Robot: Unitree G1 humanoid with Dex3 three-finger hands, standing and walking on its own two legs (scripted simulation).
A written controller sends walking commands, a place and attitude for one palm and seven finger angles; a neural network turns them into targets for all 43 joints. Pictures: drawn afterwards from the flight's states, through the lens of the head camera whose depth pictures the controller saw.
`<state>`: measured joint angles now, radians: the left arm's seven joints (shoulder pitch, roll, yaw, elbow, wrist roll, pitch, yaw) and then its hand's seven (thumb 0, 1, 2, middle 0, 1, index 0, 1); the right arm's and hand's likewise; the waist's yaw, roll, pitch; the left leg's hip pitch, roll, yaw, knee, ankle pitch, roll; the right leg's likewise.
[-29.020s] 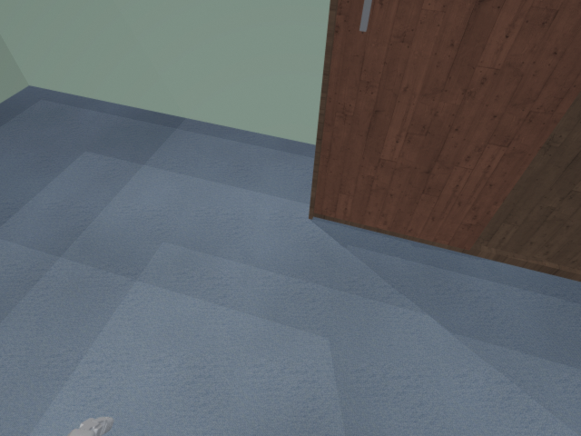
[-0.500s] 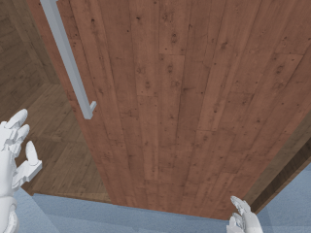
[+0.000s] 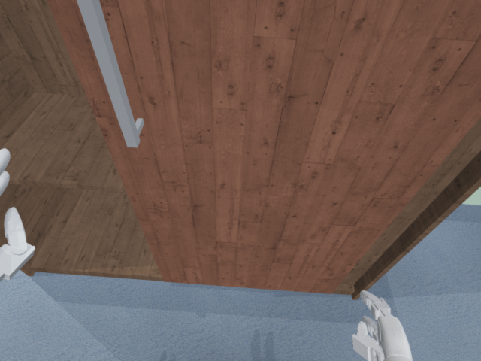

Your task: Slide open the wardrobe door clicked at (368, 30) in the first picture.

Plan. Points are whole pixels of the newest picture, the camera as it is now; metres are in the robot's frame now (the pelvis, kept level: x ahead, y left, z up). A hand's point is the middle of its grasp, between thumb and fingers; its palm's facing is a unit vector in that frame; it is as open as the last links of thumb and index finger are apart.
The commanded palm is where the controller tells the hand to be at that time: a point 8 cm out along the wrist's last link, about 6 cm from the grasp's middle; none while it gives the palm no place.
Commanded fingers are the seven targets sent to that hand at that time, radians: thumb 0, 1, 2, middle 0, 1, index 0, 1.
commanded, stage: step back with the hand held close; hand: left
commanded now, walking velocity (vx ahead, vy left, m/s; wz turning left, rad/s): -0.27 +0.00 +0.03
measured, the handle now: (113, 54) +0.46 +0.23 +0.26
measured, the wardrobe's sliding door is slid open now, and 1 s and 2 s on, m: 0.56 0.56 0.56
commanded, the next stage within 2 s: stop stepping back and stand still in 0.70 s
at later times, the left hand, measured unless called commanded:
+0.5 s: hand out of the picture +0.10 +0.30 +0.18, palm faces +0.54 -0.73 -0.42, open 7.4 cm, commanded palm +0.03 +0.32 +0.18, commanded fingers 0.00 0.90 0.90 -0.20 -0.30 -0.20 -0.30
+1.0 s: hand out of the picture -0.01 +0.30 +0.18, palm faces +0.38 -0.80 -0.47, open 7.4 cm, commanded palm -0.05 +0.33 +0.18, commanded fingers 0.00 0.90 0.90 -0.20 -0.30 -0.20 -0.30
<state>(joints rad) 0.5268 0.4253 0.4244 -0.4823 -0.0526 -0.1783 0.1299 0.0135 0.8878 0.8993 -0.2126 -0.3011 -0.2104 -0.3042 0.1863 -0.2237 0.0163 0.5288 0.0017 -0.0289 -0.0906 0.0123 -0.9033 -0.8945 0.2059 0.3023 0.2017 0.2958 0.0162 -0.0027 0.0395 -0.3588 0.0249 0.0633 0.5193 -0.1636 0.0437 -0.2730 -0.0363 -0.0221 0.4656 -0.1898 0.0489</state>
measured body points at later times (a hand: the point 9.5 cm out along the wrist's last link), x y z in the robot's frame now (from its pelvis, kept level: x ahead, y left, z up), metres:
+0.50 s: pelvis -0.08 +0.01 -0.01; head -0.07 +0.04 +0.44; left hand +0.07 +0.34 +0.20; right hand +0.11 -0.20 -0.08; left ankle +0.07 +0.10 -0.73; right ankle -0.11 -0.13 -0.72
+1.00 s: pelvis -0.21 +0.04 +0.00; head -0.19 +0.07 +0.45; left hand -0.03 +0.34 +0.20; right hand -0.04 -0.20 -0.06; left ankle -0.06 +0.11 -0.72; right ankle -0.27 -0.07 -0.74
